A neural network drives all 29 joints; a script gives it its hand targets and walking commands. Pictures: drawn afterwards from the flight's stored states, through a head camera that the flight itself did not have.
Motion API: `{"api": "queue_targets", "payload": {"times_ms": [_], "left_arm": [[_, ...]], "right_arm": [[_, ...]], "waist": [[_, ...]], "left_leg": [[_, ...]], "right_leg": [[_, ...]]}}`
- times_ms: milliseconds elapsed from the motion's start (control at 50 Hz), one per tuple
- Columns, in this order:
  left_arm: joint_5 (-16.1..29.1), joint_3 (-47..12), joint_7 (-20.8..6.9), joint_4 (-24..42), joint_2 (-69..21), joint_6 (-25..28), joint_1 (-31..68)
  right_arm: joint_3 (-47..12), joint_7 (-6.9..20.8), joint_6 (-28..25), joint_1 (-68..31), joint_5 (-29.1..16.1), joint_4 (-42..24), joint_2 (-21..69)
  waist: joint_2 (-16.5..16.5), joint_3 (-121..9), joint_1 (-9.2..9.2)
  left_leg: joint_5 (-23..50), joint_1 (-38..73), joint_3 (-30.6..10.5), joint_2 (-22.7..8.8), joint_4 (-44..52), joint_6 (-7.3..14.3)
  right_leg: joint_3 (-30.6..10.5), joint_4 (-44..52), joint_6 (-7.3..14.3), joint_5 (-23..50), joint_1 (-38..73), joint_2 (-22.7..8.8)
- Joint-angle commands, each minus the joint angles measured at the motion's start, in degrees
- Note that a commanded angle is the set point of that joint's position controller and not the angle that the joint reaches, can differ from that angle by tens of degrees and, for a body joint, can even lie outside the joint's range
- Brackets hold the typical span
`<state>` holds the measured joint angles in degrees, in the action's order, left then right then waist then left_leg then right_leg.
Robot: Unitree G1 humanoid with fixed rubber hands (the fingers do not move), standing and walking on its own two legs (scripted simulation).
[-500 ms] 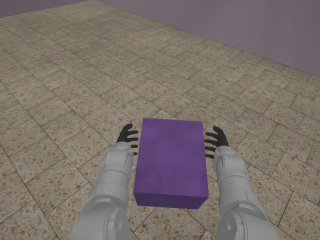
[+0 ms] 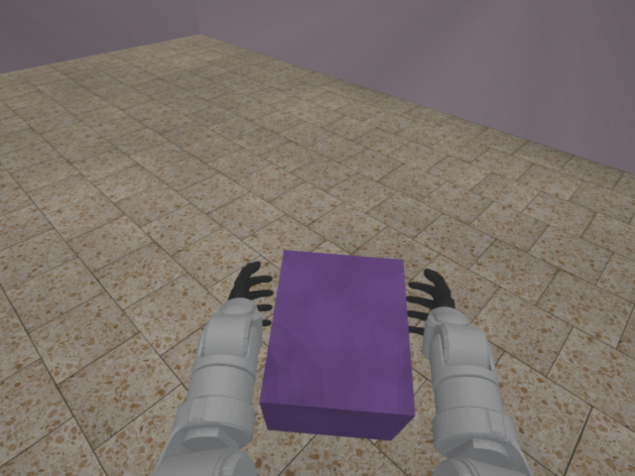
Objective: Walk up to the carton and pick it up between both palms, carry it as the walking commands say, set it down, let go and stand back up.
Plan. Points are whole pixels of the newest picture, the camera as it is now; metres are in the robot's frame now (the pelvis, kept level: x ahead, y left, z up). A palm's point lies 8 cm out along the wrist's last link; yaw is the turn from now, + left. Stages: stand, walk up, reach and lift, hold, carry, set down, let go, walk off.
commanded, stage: reach and lift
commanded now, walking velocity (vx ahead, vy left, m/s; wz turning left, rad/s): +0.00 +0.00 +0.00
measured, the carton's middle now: (336, 343) +0.33 -0.02 -0.03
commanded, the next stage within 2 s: hold in 1.20 s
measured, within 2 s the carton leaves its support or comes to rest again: neither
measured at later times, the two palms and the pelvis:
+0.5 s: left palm (236, 317) +0.31 +0.12 +0.07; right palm (433, 318) +0.30 -0.14 +0.06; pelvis -0.01 -0.02 +0.00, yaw +0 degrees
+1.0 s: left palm (241, 328) +0.29 +0.11 +0.06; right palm (442, 325) +0.29 -0.15 +0.06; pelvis -0.01 -0.02 +0.00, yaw +0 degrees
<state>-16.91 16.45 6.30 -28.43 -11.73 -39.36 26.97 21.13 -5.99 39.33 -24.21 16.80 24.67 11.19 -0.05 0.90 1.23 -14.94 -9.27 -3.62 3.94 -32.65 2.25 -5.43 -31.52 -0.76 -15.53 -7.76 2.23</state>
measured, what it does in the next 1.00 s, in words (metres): stands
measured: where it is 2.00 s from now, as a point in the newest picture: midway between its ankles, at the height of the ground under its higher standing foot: outside the picture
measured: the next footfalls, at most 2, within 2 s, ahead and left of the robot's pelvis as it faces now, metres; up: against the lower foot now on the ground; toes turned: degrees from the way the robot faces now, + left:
none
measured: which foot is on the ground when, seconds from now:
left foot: down 0.00-1.00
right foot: down 0.00-1.00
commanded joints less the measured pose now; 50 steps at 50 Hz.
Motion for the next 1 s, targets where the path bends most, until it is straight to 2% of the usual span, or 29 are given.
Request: {"api": "queue_targets", "payload": {"times_ms": [0,80,140,260,340,460,660,980], "left_arm": [[17.4,-27.4,-16.9,1.4,-58.3,2.1,37.6],[18.5,-29.3,-17.0,2.9,-59.1,2.3,40.1],[18.5,-29.4,-17.2,1.4,-59.5,2.5,41.3],[17.5,-25.9,-18.3,-5.4,-60.2,3.4,44.8],[17.0,-23.8,-18.8,-7.6,-60.8,3.8,45.9],[15.9,-20.8,-19.3,-9.5,-59.8,3.3,43.9],[16.9,-23.3,-19.3,-4.7,-59.5,2.5,41.0],[18.1,-27.1,-19.4,-0.4,-59.3,1.3,36.6]], "right_arm": [[-35.0,17.3,-0.4,-41.4,-17.8,2.6,59.1],[-35.5,17.3,-1.2,-42.7,-18.2,2.5,59.9],[-34.7,17.1,-1.9,-44.1,-18.1,3.5,60.1],[-30.7,16.9,-3.4,-47.5,-16.8,8.5,61.1],[-28.9,16.8,-3.7,-49.3,-16.6,10.0,61.6],[-27.7,17.0,-2.9,-48.9,-16.5,11.1,62.3],[-29.7,17.3,-1.8,-44.9,-17.2,8.3,62.8],[-32.4,18.0,-0.9,-39.5,-17.9,6.2,63.2]], "waist": [[-0.5,-16.9,-2.43],[-0.5,-19.3,-2.17],[-0.2,-19.9,-1.95],[0.1,-19.9,-1.36],[0.7,-20.3,-1.42],[-0.2,-18.5,-2.35],[0.0,-19.0,-2.27],[-0.5,-16.8,-1.85]], "left_leg": [[9.0,7.4,-4.1,-1.5,7.3,-1.8],[8.5,8.2,-4.0,-1.6,6.9,-2.0],[6.2,7.4,-3.9,-1.7,6.9,-2.1],[0.1,4.6,-3.1,-1.8,7.1,-1.7],[-0.5,3.1,-2.8,-2.1,7.2,-1.7],[0.5,2.6,-2.1,-1.7,7.2,-1.5],[4.9,4.8,-1.8,-1.1,7.1,-1.7],[4.1,5.1,-1.7,-0.8,7.7,-1.7]], "right_leg": [[-0.5,6.0,2.1,6.5,-2.2,1.2],[-0.8,5.9,2.4,5.4,-2.8,1.3],[-0.9,5.9,2.4,3.1,-3.1,1.2],[-1.0,5.8,2.1,-1.9,-3.8,0.6],[-0.5,5.3,1.8,-1.6,-3.0,0.7],[-0.5,6.1,1.4,-0.6,-3.0,0.4],[-0.7,6.8,1.1,3.7,-2.2,0.5],[-0.8,7.8,0.9,2.8,-2.3,0.5]]}}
